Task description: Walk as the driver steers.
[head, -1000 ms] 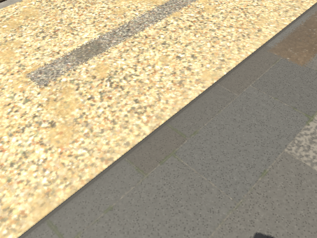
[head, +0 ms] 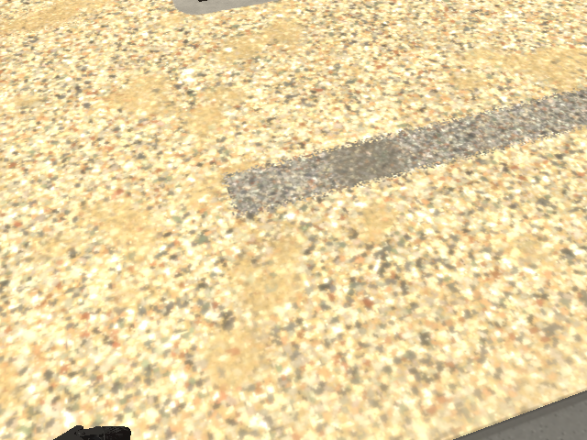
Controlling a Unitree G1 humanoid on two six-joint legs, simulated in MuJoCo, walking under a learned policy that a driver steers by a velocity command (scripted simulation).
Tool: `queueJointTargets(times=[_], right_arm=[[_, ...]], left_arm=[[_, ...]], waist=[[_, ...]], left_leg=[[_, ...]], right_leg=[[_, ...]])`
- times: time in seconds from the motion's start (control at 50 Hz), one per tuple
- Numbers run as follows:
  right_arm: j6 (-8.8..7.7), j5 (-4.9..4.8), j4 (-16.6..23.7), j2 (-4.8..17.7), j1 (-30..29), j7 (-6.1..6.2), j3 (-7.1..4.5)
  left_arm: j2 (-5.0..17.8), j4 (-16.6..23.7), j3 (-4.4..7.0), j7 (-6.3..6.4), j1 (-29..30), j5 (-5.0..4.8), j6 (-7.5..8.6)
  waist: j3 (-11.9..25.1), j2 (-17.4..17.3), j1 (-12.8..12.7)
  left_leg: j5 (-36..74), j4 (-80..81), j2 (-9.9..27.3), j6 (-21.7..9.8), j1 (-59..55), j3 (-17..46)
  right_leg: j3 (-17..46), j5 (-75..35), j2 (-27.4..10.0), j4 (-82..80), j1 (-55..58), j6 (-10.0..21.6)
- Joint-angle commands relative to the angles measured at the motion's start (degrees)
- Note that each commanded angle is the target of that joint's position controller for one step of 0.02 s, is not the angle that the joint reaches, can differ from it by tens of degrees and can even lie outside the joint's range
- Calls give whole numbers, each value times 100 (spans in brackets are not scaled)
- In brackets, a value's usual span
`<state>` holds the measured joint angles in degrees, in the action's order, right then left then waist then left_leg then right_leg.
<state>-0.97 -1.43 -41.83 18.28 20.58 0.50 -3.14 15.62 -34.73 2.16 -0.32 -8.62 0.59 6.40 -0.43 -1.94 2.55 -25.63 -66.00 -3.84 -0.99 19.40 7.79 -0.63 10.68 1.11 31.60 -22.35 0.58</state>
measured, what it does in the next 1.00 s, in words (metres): walks ahead, turning left: left foot, then right foot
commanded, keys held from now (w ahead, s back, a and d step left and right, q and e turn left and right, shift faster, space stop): w+q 0.30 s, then q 0.60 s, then no key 0.10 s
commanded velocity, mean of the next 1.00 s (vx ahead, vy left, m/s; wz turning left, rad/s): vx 0.26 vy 0.00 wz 0.58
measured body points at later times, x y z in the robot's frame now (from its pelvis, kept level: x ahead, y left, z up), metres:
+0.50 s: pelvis +0.25 +0.06 -0.01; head +0.30 +0.09 +0.44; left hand +0.24 +0.37 -0.13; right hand +0.52 -0.12 -0.08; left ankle +0.32 +0.16 -0.73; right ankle +0.14 -0.13 -0.63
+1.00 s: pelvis +0.38 +0.07 +0.01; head +0.41 +0.07 +0.46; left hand +0.37 +0.39 -0.07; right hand +0.68 -0.08 -0.09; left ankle +0.29 +0.15 -0.68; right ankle +0.48 -0.01 -0.73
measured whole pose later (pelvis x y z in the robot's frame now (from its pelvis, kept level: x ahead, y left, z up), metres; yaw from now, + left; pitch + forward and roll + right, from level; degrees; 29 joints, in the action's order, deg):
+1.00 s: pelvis +0.38 +0.07 +0.01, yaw +36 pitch +2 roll +0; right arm 2.6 -0.7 -37.3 19.0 9.4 1.9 -4.5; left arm 15.7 -39.3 2.8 0.8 -7.6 1.5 1.8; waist -1.3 -2.1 0.4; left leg -30.7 -55.2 -8.9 1.2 24.8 10.7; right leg 3.0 11.8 1.2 29.1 -19.3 0.5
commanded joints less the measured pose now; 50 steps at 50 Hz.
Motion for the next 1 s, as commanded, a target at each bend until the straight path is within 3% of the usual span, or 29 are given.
queueJointTargets(times=[0.02,0.06,0.12,0.16,0.24,0.3,0.32,0.36,0.38,0.4,0.42,0.44,0.46,0.48,0.5,0.52,0.56,0.58,0.64,0.72,0.76,0.82,0.88,0.9,0.92,0.94,0.96,0.98,1.0], right_arm=[[-81,34,714,680,-567,-43,-207],[3,-15,688,446,-488,-84,-185],[63,38,774,239,-758,-94,-141],[34,42,796,163,-976,-137,-116],[-73,24,893,31,-1691,-295,-55],[-96,-9,1053,53,-2092,-399,-60],[-90,14,1098,101,-2133,-426,-88],[-68,97,1088,321,-1804,-438,-213],[-56,105,942,524,-1180,-425,-332],[-33,99,728,820,-314,-354,-503],[32,70,643,1254,122,-209,-607],[-32,216,924,1799,-247,-192,-610],[-48,170,1032,1314,-155,-224,-518],[-90,121,991,1075,-481,-241,-433],[-101,17,948,878,-734,-222,-391],[-79,-5,965,769,-974,-187,-360],[-45,151,1006,764,-1216,-144,-348],[-47,172,965,786,-1222,-118,-359],[8,127,842,866,-1149,-7,-383],[185,55,796,871,-1138,129,-378],[239,69,787,875,-1108,154,-378],[285,72,779,852,-1055,141,-371],[326,-11,842,751,-1221,144,-333],[334,-22,875,624,-1196,154,-293],[334,93,857,281,-786,148,-197],[294,56,981,462,-697,163,-248],[254,156,840,921,-516,162,-368],[288,89,690,1070,-618,164,-439],[364,71,570,931,-634,196,-430]], left_arm=[[635,93,246,53,-675,29,-41],[562,-3,236,46,-532,24,10],[708,-205,307,43,-585,-3,53],[834,-318,361,54,-631,12,31],[1008,-523,418,104,-709,-63,-34],[1146,-712,471,109,-908,-157,-104],[1183,-738,482,112,-852,-184,-152],[1366,-734,539,164,-771,-248,-245],[1410,-718,553,185,-714,-292,-287],[1307,-670,509,197,-660,-325,-284],[840,-522,354,171,-916,-77,-246],[425,-295,149,100,-1549,86,-155],[1031,-389,260,52,-1017,-56,-95],[1081,-225,262,61,-543,-182,-94],[1004,-286,252,142,-464,-98,-109],[1031,-303,276,212,-438,3,-158],[1020,-337,292,235,-598,23,-303],[903,-364,263,243,-679,34,-345],[743,-315,209,281,-483,68,-413],[676,-169,180,248,53,16,-484],[676,-92,180,218,301,-16,-484],[719,-31,204,170,435,-31,-417],[743,-101,266,112,130,-58,-319],[861,-146,316,120,-27,-26,-293],[1226,-66,380,158,-18,63,-324],[1403,-172,429,136,-95,253,-390],[1110,-111,378,124,-107,153,-390],[843,-71,303,132,-10,103,-394],[741,-61,272,133,131,51,-419]], waist=[[26,678,-485],[-116,912,-353],[-200,765,-342],[-170,646,-390],[-333,546,-624],[-452,529,-691],[-490,522,-633],[-131,727,-361],[232,755,-13],[694,621,460],[1170,-406,430],[2284,-1483,-205],[2752,-423,329],[1889,-263,238],[1215,207,22],[882,168,-144],[730,-63,-418],[788,-107,-471],[892,-132,-445],[870,-336,-290],[748,-458,-199],[678,-617,-139],[645,-715,-360],[650,-578,-403],[930,558,-141],[662,1910,-17],[754,1517,-117],[661,1051,-175],[569,778,-132]], left_leg=[[675,-659,777,151,2345,12],[896,-378,903,168,2003,-142],[1231,167,968,259,2229,-189],[1706,752,980,264,2308,-229],[2685,2155,899,113,1964,-617],[2572,2708,834,-68,1847,-808],[2353,2880,754,-147,1775,-908],[1844,3027,330,-348,1049,-1281],[1881,3221,85,-495,268,-1383],[2605,3663,-65,-715,-1084,-1292],[4445,3540,878,-1085,-2778,28],[5159,3763,2542,-2486,-4215,3212],[4841,4083,2409,-2354,-4043,2995],[4793,4171,2159,-2110,-3348,2150],[4604,4256,1790,-1793,-2518,1608],[4597,4377,1612,-1648,-1828,1349],[4889,4618,1428,-1603,-861,1119],[5169,4616,1388,-1634,-680,1001],[5188,4539,1217,-1546,-531,872],[3634,4491,1014,-1248,-520,1118],[2971,4473,1005,-1189,-532,1388],[3107,4193,1047,-1160,-729,1775],[3263,3778,857,-912,-875,2076],[2655,3502,624,-675,-588,1970],[690,2377,89,-330,-77,1186],[-1375,1468,-661,28,1146,394],[-1348,293,-287,291,1348,390],[-959,-175,-201,402,1346,368],[-675,-326,-156,512,1337,325]], right_leg=[[2075,353,-1741,-1695,2001,849],[1369,-115,-1523,-1992,1520,832],[773,-895,-1604,-2198,1541,986],[417,-1277,-1610,-2215,1744,991],[-332,-1441,-1510,-2264,1902,800],[-585,-1704,-1667,-2184,2304,723],[-707,-2360,-1676,-1960,2442,666],[-912,-4594,-1615,-1042,2626,509],[-993,-5183,-1516,-183,2536,403],[-1124,-4757,-1284,1005,1941,175],[-1067,-1013,-858,2840,331,-167],[-214,3093,199,4846,-1470,-471],[731,2775,-93,5126,-1557,-399],[630,2252,-268,4876,-1831,-324],[542,1820,-482,4405,-1835,-347],[531,1531,-597,4039,-1630,-396],[504,1260,-568,3770,-1009,-453],[469,1203,-528,3606,-899,-515],[471,810,-373,2907,-929,-647],[602,189,-208,1941,-864,-691],[688,162,-120,1484,-787,-665],[750,469,29,875,-518,-579],[675,-28,59,-550,250,-368],[794,-840,-291,-1109,878,-209],[1793,-2210,-1540,-1099,1637,262],[3137,-3439,-2368,-1173,1858,1360],[3308,-3287,-2574,-1157,1840,1719],[2641,-3078,-2201,-1027,1719,1519],[2138,-2761,-1820,-952,1641,1255]])
Next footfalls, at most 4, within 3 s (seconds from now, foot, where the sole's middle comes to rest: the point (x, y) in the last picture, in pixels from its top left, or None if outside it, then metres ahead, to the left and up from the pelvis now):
0.42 left None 0.36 0.17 -0.76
0.90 right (297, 431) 0.51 0.02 -0.76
1.26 left None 0.32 0.20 -0.76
2.42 left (114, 361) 0.71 0.45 -0.76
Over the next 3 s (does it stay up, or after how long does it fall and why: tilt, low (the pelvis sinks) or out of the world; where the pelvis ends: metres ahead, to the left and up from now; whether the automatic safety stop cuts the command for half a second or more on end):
stays up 0.90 0.43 0.00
